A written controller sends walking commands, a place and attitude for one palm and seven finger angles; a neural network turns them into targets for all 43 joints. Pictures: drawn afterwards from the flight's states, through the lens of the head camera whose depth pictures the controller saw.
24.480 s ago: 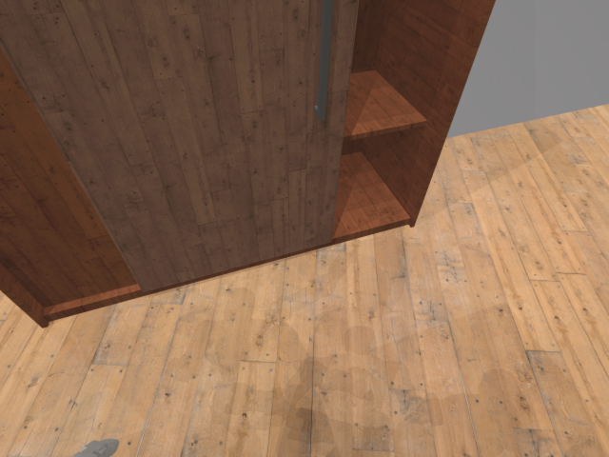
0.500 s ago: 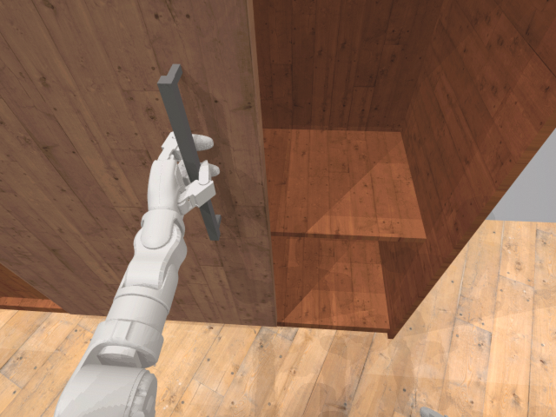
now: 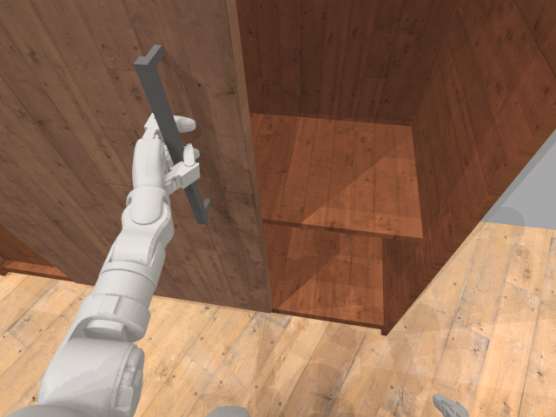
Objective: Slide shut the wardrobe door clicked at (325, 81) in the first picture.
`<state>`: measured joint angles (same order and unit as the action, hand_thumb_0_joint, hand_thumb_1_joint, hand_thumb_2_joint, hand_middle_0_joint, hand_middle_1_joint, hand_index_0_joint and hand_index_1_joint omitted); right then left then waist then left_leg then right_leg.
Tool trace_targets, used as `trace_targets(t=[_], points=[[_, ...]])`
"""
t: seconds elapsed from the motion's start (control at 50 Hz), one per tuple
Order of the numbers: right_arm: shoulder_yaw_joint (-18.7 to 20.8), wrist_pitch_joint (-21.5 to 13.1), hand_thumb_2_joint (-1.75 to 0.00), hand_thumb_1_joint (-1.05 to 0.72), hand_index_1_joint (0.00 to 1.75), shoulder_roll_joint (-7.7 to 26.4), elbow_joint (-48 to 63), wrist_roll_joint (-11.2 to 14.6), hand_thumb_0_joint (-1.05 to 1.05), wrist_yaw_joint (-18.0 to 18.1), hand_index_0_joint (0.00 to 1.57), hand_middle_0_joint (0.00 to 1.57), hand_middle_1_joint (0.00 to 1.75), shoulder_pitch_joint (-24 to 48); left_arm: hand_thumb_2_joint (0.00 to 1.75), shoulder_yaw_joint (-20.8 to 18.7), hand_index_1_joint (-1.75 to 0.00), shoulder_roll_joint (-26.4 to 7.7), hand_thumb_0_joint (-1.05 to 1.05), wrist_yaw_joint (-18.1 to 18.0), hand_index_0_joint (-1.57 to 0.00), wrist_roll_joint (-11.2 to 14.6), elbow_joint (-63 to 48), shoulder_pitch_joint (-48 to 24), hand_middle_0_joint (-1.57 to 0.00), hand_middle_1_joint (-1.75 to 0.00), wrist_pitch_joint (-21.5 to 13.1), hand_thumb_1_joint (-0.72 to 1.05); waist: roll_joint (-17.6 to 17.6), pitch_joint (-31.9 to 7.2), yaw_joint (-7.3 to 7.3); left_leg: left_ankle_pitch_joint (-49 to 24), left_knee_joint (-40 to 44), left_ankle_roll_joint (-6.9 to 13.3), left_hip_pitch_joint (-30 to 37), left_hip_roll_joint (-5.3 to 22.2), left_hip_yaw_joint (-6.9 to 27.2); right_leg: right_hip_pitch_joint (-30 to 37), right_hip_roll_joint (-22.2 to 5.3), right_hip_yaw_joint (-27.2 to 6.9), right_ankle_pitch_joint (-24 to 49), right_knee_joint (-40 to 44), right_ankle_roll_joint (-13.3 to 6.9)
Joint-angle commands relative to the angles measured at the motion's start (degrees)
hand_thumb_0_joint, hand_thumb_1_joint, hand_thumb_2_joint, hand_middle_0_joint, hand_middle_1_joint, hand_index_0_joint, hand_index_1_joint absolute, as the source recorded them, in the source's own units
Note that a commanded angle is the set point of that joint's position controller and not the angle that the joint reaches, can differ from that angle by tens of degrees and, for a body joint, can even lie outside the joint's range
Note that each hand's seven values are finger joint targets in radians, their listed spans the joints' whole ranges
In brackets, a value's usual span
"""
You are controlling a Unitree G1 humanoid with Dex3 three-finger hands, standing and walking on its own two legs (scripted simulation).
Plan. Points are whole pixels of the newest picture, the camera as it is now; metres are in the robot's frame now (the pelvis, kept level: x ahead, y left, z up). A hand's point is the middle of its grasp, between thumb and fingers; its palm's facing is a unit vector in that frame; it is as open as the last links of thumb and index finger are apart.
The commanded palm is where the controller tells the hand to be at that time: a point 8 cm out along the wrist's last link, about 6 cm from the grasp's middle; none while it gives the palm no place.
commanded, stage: step sideways, sliding the door along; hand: left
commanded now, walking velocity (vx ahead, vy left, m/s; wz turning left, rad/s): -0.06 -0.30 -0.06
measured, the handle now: (184, 153) +0.47 +0.21 +0.09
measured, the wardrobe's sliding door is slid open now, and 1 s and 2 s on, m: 0.39 0.27 0.03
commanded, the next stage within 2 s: none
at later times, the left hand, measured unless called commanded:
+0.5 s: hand (218, 164) +0.43 +0.14 +0.11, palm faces +0.47 -0.87 -0.15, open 6.4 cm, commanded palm +0.39 +0.11 +0.11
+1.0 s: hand (278, 172) +0.42 +0.05 +0.11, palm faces +0.40 -0.91 -0.06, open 6.2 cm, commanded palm +0.38 +0.02 +0.11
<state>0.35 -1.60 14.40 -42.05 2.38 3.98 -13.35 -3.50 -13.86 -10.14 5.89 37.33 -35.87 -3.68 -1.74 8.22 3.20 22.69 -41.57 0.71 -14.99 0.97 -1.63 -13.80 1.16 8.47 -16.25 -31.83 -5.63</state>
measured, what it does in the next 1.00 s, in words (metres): steps to the right: right foot, then left foot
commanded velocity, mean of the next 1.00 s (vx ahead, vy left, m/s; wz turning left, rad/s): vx -0.22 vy -0.21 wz -0.13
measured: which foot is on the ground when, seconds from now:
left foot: down 0.00-0.40, up 0.42-0.46, down 0.48-0.72, up 0.74-0.86, down 0.88-1.00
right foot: down 0.00-0.02, up 0.04-0.30, down 0.32-0.88, up 0.90-1.00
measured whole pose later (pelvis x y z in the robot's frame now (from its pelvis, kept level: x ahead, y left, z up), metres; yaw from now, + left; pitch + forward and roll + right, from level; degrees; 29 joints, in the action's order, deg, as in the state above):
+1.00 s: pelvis +0.11 -0.15 +0.01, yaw +2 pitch +0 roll -1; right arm 2.0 -7.7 10.7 -34.9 -0.1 0.3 -6.5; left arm -4.0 -6.7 -13.0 2.8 -7.9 -3.4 -4.0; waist -0.9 11.0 6.4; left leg 18.4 -28.1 -3.9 -9.2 6.7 -4.8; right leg -24.0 -0.6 1.4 -23.4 -54.9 0.9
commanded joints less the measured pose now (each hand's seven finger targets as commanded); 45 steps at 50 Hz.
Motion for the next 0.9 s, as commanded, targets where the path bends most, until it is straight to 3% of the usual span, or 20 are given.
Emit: trace_targets(t=[0.0,0.04,0.06,0.18,0.26,0.32,0.36,0.38,0.42,0.46,0.5,0.58,0.64,0.68,0.7,0.76,0.8,0.84,0.86,0.88], points=[[2.63,-2.68,-0.90,-0.90,0.30,6.07,10.21,-1.09,0.00,-0.44,0.20,0.20,0.30,4.85,0.90,17.04,-1.40,11.08,0.00,6.40,-0.45,-1.31,-26.54,-26.74,-0.45,-1.40,-8.13,0.90,-16.29,-21.94,-7.27,-51.08,19.84,7.35,29.22,23.48,23.45,-18.96,-3.11,-8.42,-7.91,-23.00,4.41],[3.10,-1.16,-0.90,-0.90,0.30,5.61,11.23,-0.34,0.00,-2.53,0.20,0.20,0.30,5.97,0.90,15.61,-1.40,10.58,0.00,6.75,-0.45,-0.89,-25.95,-24.58,-0.45,-1.40,-6.44,0.90,-3.56,-22.91,-4.92,-41.42,17.69,12.46,28.97,28.23,23.44,-21.54,-3.68,-16.10,-12.75,-32.76,4.22],[2.50,-1.29,-0.90,-0.90,0.30,3.62,11.04,-0.59,0.00,-2.11,0.20,0.20,0.30,5.70,0.90,17.49,-1.40,11.75,0.00,7.07,-0.45,-1.15,-28.98,-24.79,-0.45,-1.40,-6.42,0.90,-1.31,-21.40,-6.28,-49.21,14.75,12.34,32.97,25.55,19.11,-25.25,-4.35,-14.06,-10.99,-31.37,4.61],[3.73,-1.18,-0.90,-0.90,0.30,5.47,13.48,-0.98,0.00,-3.05,0.20,0.20,0.30,5.80,0.90,15.84,-1.40,9.42,0.00,6.82,-0.45,-2.36,-36.59,-21.48,-0.45,-1.40,-5.94,0.90,-11.63,-23.13,-6.89,-55.91,9.00,5.17,31.07,17.49,3.10,-12.64,-2.19,-4.48,-0.98,-11.24,5.38],[3.39,-2.11,-0.90,-0.90,0.30,5.21,14.40,-0.83,0.00,-3.36,0.20,0.20,0.30,7.22,0.90,12.90,-1.40,5.84,0.00,6.62,-0.45,-3.46,-39.01,-15.63,-0.45,-1.40,-7.04,0.90,-13.48,-20.83,-6.52,-57.58,4.05,1.04,24.65,16.00,-0.10,-0.54,-1.25,-2.21,12.64,3.71,5.71],[3.50,-2.66,-0.90,-0.90,0.30,3.57,13.94,-0.18,0.00,-2.91,0.20,0.20,0.30,7.30,0.90,8.44,-1.40,0.36,0.00,5.62,-0.45,-5.06,-41.42,-9.85,-0.45,-1.40,-7.32,0.90,-0.43,-23.47,-7.06,-39.73,-4.08,-3.09,10.08,8.28,-2.85,15.96,-8.63,-7.67,55.64,4.03,2.70],[4.14,-3.33,-0.90,-0.90,0.30,3.76,14.08,0.25,0.00,-2.01,0.20,0.20,0.30,8.62,0.90,5.78,-1.40,-0.76,0.00,4.93,-0.45,-4.76,-42.42,-4.00,-0.45,-1.40,-6.68,0.90,14.17,-25.81,-5.11,-3.40,-10.22,-3.68,-0.60,2.85,-0.35,22.15,-14.50,-16.14,74.78,0.18,-3.09],[3.25,-3.76,-0.90,-0.90,0.30,2.24,14.24,0.09,0.00,-1.93,0.20,0.20,0.30,8.31,0.90,5.43,-1.40,-0.26,0.00,4.90,-0.45,-4.90,-42.77,-2.56,-0.45,-1.40,-7.01,0.90,15.59,-24.57,-4.25,7.09,-5.56,-2.47,-2.41,3.73,0.63,20.12,-15.79,-16.47,72.36,1.87,-2.12],[2.29,-4.49,-0.90,-0.90,0.30,1.64,13.65,-0.60,0.00,-1.34,0.20,0.20,0.30,8.23,0.90,6.82,-1.40,1.18,0.00,4.35,-0.45,-4.47,-47.70,-0.70,-0.45,-1.40,-7.55,0.90,7.37,-23.79,-5.03,-3.88,11.41,-2.36,0.16,6.20,-1.47,18.60,-13.42,-12.93,64.86,-1.40,0.82],[3.75,-4.46,-0.90,-0.90,0.30,3.69,14.74,-1.24,0.00,-0.98,0.20,0.20,0.30,9.86,0.90,7.71,-1.40,2.23,0.00,4.34,-0.45,-3.27,-54.66,-1.57,-0.45,-1.40,-8.64,0.90,-2.36,-26.98,-5.25,-53.30,15.54,0.49,19.14,15.98,2.75,4.43,-7.00,-6.75,42.94,-8.11,7.09],[4.84,-4.17,-0.90,-0.90,0.30,5.50,15.87,-1.52,0.00,-3.43,0.20,0.20,0.30,10.06,0.90,8.27,-1.40,3.19,0.00,4.88,-0.45,-3.86,-56.83,-1.41,-0.45,-1.40,-9.09,0.90,-11.20,-27.78,-3.74,-78.21,15.50,7.84,29.91,27.61,9.10,-8.52,-3.49,-8.70,-7.19,-16.64,7.09],[5.21,-6.33,-0.90,-0.90,0.30,4.67,16.87,-1.24,0.00,-4.30,0.20,0.20,0.30,10.04,0.90,7.98,-1.40,3.45,0.00,4.25,-0.45,-5.08,-57.71,-0.13,-0.45,-1.40,-9.69,0.90,-15.58,-24.83,-3.88,-70.70,5.19,2.50,31.39,21.06,-3.62,-6.03,-1.98,-5.89,1.39,-1.04,4.90],[4.37,-7.62,-0.90,-0.90,0.30,4.42,17.15,0.01,0.00,-4.67,0.20,0.20,0.30,9.75,0.90,8.80,-1.40,1.59,0.00,4.89,-0.45,-5.75,-60.80,2.05,-0.45,-1.40,-9.65,0.90,-10.00,-25.76,-4.30,-56.42,-3.04,-0.65,23.00,14.47,-6.55,7.23,-3.06,-5.18,32.79,8.10,5.04],[4.12,-7.82,-0.90,-0.90,0.30,2.99,17.22,-0.06,0.00,-3.45,0.20,0.20,0.30,10.03,0.90,6.44,-1.40,-1.31,0.00,3.84,-0.45,-5.92,-59.59,7.91,-0.45,-1.40,-9.08,0.90,7.16,-27.91,-3.61,-6.61,-11.25,-3.84,2.51,4.81,-5.74,20.77,-15.68,-21.95,76.95,1.59,-1.26],[4.56,-8.52,-0.90,-0.90,0.30,3.91,16.90,0.10,0.00,-2.74,0.20,0.20,0.30,10.03,0.90,6.32,-1.40,-2.10,0.00,3.30,-0.45,-5.62,-59.72,11.60,-0.45,-1.40,-8.46,0.90,14.55,-27.34,-2.66,9.59,-15.20,-3.17,-2.16,2.01,-1.28,20.92,-18.77,-25.23,83.87,1.70,-1.78],[1.26,-9.35,-0.90,-0.90,0.30,0.57,15.69,-0.71,0.00,-2.49,0.20,0.20,0.30,9.89,0.90,9.62,-1.40,3.70,0.00,2.54,-0.45,-4.72,-65.57,13.70,-0.45,-1.40,-8.70,0.90,7.51,-26.37,-3.36,8.36,-0.05,-1.94,-6.56,3.30,1.82,21.96,-18.34,-22.83,75.90,-1.58,-2.67],[1.88,-9.61,-0.90,-0.90,0.30,1.54,14.55,-1.14,0.00,-1.75,0.20,0.20,0.30,10.61,0.90,11.04,-1.40,3.39,0.00,1.65,-0.45,-4.89,-71.54,11.77,-0.45,-1.40,-9.50,0.90,4.99,-28.80,-4.80,-12.57,14.73,-2.02,3.75,4.22,-1.59,18.34,-13.65,-16.85,66.86,-6.63,0.53],[4.29,-9.45,-0.90,-0.90,0.30,3.65,16.12,-1.11,0.00,-2.33,0.20,0.20,0.30,10.81,0.90,13.12,-1.40,6.26,0.00,2.66,-0.45,-3.93,-71.37,15.40,-0.45,-1.40,-9.61,0.90,-0.94,-31.11,-3.81,-55.33,14.93,3.10,21.29,17.32,7.24,1.61,-6.27,-11.26,30.51,-10.62,6.47],[4.84,-9.19,-0.90,-0.90,0.30,4.24,16.78,-1.20,0.00,-3.30,0.20,0.20,0.30,10.62,0.90,14.22,-1.40,7.38,0.00,3.35,-0.45,-4.02,-71.77,15.68,-0.45,-1.40,-9.69,0.90,-5.15,-31.98,-2.91,-70.46,16.25,7.68,25.00,25.69,11.55,-5.44,-4.60,-10.36,0.28,-17.15,7.00],[5.09,-8.87,-0.90,-0.90,0.30,4.83,16.17,-1.23,0.00,-4.03,0.20,0.20,0.30,9.03,0.90,15.63,-1.40,8.47,0.00,3.97,-0.45,-5.19,-68.84,15.04,-0.45,-1.40,-9.53,0.90,-3.13,-29.89,-3.65,-73.47,16.61,9.82,27.99,27.12,9.00,-10.50,-3.00,-10.65,-10.25,-25.17,6.63]])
